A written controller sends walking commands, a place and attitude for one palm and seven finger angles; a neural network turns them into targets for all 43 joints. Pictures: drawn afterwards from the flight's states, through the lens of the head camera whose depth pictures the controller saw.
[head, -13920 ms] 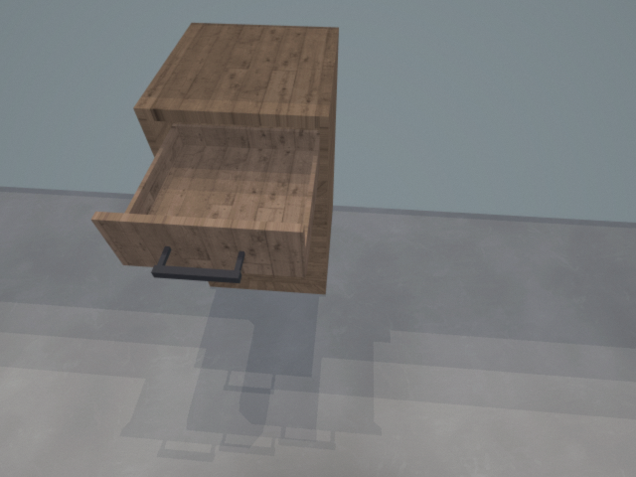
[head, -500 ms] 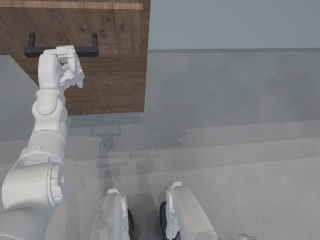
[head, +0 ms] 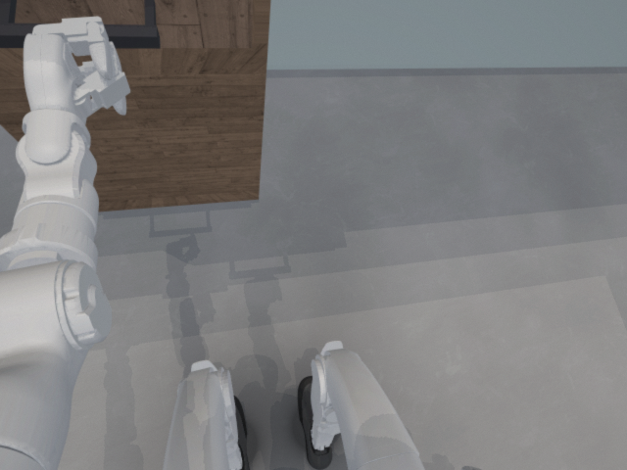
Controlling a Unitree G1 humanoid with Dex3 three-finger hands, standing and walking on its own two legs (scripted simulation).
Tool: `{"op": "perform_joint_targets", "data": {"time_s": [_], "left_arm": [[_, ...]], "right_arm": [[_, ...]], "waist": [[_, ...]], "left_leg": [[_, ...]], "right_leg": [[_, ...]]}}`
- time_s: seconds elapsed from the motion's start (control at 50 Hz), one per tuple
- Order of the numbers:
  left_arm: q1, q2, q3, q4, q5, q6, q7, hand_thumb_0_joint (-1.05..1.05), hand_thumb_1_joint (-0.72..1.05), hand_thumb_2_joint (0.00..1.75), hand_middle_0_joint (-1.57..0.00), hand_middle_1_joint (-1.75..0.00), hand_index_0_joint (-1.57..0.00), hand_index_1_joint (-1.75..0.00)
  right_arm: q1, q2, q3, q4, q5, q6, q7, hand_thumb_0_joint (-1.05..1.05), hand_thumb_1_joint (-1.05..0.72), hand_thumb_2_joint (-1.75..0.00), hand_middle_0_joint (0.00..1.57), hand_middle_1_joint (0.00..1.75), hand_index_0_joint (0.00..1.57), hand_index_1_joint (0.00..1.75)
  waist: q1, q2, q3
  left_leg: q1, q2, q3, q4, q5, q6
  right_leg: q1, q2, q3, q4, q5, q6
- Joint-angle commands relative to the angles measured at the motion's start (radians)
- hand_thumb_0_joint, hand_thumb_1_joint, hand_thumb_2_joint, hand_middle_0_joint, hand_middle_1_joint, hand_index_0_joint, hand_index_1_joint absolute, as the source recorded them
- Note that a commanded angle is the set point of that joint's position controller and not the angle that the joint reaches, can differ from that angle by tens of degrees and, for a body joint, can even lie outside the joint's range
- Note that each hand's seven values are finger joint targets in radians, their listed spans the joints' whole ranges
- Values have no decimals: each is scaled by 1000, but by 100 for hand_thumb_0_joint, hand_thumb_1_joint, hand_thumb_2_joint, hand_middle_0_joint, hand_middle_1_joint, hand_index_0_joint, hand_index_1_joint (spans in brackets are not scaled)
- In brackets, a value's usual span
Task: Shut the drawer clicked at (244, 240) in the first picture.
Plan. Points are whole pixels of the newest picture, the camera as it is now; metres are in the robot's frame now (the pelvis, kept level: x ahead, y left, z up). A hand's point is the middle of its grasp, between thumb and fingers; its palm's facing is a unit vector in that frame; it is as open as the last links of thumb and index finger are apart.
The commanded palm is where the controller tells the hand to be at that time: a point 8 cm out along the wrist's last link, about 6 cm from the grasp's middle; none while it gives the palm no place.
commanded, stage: push the drawer shut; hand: left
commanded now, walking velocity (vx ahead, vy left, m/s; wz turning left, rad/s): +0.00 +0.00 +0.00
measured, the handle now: (81, 21) +0.64 +0.20 +0.04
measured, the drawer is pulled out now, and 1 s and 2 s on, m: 0.01 0.00 0.00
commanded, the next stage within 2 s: pull the fist back off the drawer in 0.50 s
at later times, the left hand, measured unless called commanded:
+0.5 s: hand (100, 61) +0.59 +0.18 +0.04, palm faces +0.03 -1.00 -0.05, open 3.2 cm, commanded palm +0.63 +0.17 +0.04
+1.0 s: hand (93, 58) +0.59 +0.19 +0.04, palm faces +0.02 -1.00 -0.04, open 3.4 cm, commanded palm +0.59 +0.16 +0.04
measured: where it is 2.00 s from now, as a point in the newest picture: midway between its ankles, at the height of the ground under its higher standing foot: (276, 448)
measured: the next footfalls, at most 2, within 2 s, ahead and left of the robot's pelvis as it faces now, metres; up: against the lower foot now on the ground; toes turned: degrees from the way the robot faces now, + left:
none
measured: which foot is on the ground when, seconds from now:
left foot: down 0.00-1.00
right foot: down 0.00-1.00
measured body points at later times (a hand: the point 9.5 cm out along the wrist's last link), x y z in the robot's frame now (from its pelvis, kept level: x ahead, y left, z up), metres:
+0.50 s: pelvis -0.02 +0.00 -0.02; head +0.20 +0.06 +0.37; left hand +0.58 +0.23 +0.04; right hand -0.04 -0.25 -0.10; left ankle +0.04 +0.09 -0.58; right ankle +0.05 -0.11 -0.58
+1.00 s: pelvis -0.03 +0.01 -0.02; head +0.20 +0.08 +0.36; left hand +0.58 +0.24 +0.04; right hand -0.07 -0.23 -0.10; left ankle +0.04 +0.09 -0.58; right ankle +0.05 -0.11 -0.58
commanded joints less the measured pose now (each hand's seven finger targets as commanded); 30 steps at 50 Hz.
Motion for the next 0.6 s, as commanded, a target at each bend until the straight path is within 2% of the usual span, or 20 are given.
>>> {"op": "perform_joint_targets", "data": {"time_s": [0.0,0.04,0.06,0.1,0.14,0.18,0.2,0.24,0.32,0.36,0.4,0.42,0.44,0.48,0.5,0.54,0.58], "left_arm": [[-590,270,40,-228,-11,-61,22,0,90,90,-140,-160,-140,-160],[-615,281,42,-232,-10,-50,20,0,90,90,-140,-160,-140,-160],[-610,297,57,-223,-8,-48,18,0,90,90,-140,-160,-140,-160],[-641,303,46,-212,0,-34,14,0,90,90,-140,-160,-140,-160],[-684,326,55,-227,5,-27,14,0,90,90,-140,-160,-140,-160],[-727,323,39,-220,9,-16,18,0,90,90,-140,-160,-140,-160],[-748,298,17,-219,9,-9,18,0,90,90,-140,-160,-140,-160],[-773,342,36,-206,14,-1,25,0,90,90,-140,-160,-140,-160],[-849,315,-11,-228,22,6,28,0,90,90,-140,-160,-140,-160],[-862,306,-26,-200,23,16,30,0,90,90,-140,-160,-140,-160],[-878,332,-20,-186,24,28,34,0,90,90,-140,-160,-140,-160],[-891,346,-21,-198,27,29,33,0,90,90,-140,-160,-140,-160],[-900,326,-39,-196,26,35,32,0,90,90,-140,-160,-140,-160],[-906,354,-30,-188,29,39,31,0,90,90,-140,-160,-140,-160],[-913,328,-48,-184,28,45,31,0,90,90,-140,-160,-140,-160],[-918,347,-44,-183,25,54,31,0,90,90,-140,-160,-140,-160],[-943,350,-51,-206,30,53,30,0,90,90,-140,-160,-140,-160]], "right_arm": [[232,-203,-64,-17,-11,0,-8,0,-90,-90,20,30,20,30],[242,-202,-63,-14,-13,-1,-6,0,-90,-90,20,30,20,30],[249,-202,-60,-16,-14,-2,-6,0,-90,-90,20,30,20,30],[254,-205,-58,-10,-14,3,-5,0,-90,-90,20,30,20,30],[265,-206,-58,-11,-14,2,-8,0,-90,-90,20,30,20,30],[270,-209,-55,-2,-15,-2,-9,0,-90,-90,20,30,20,30],[275,-208,-55,3,-15,-4,-8,0,-90,-90,20,30,20,30],[280,-214,-48,7,-16,-9,-12,0,-90,-90,20,30,20,30],[283,-219,-47,16,-20,-26,-15,0,-90,-90,20,30,20,30],[282,-220,-42,21,-18,-36,-17,0,-90,-90,20,30,20,30],[278,-226,-34,21,-18,-45,-24,0,-90,-90,20,30,20,30],[278,-228,-32,19,-18,-49,-28,0,-90,-90,20,30,20,30],[279,-224,-31,20,-17,-57,-28,0,-90,-90,20,30,20,30],[278,-231,-26,25,-16,-66,-33,0,-90,-90,20,30,20,30],[274,-232,-25,26,-16,-71,-34,0,-90,-90,20,30,20,30],[272,-235,-20,29,-14,-80,-39,0,-90,-90,20,30,20,30],[274,-236,-19,31,-15,-91,-41,0,-90,-90,20,30,20,30]], "waist": [[-59,208,-621],[-70,208,-632],[-63,211,-642],[-81,220,-625],[-88,213,-643],[-102,249,-623],[-115,254,-617],[-119,257,-604],[-145,316,-627],[-156,332,-592],[-167,308,-573],[-167,317,-595],[-171,334,-603],[-175,353,-587],[-183,352,-580],[-186,350,-569],[-185,398,-595]], "left_leg": [[481,-19,-125,-148,320,-10],[478,-17,-124,-138,339,-8],[482,-16,-130,-136,355,-8],[473,-12,-131,-131,345,-8],[454,-13,-131,-124,332,-5],[465,-11,-140,-125,312,-7],[473,-12,-144,-126,302,-6],[452,-11,-151,-128,263,-7],[506,-8,-178,-134,240,-13],[500,-7,-187,-145,190,-13],[451,-8,-184,-146,130,-7],[447,-8,-182,-141,131,-6],[451,-9,-180,-142,133,-6],[463,-2,-195,-151,109,-11],[466,-1,-201,-156,96,-10],[448,2,-199,-160,67,-8],[491,4,-210,-166,79,-13]], "right_leg": [[218,32,89,-164,176,8],[223,33,89,-162,191,10],[222,35,86,-154,199,7],[201,34,84,-155,192,9],[213,35,87,-155,187,12],[165,35,81,-152,168,10],[149,36,80,-156,162,11],[135,36,77,-152,137,9],[67,35,66,-142,123,6],[31,34,64,-143,100,4],[38,33,69,-147,73,7],[45,32,72,-144,72,8],[44,33,73,-146,74,7],[15,31,66,-139,68,6],[2,31,66,-142,64,7],[4,30,66,-142,53,9],[-19,29,61,-136,62,7]]}}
